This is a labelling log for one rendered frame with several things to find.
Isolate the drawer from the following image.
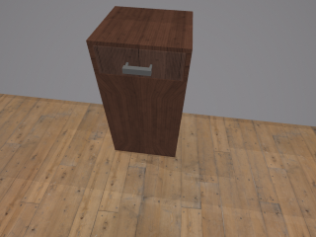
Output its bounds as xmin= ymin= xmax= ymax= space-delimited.
xmin=93 ymin=45 xmax=186 ymax=81

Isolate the handle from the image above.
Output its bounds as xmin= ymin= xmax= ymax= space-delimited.
xmin=121 ymin=62 xmax=153 ymax=76

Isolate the cabinet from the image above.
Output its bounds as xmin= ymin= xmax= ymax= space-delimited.
xmin=86 ymin=6 xmax=194 ymax=157

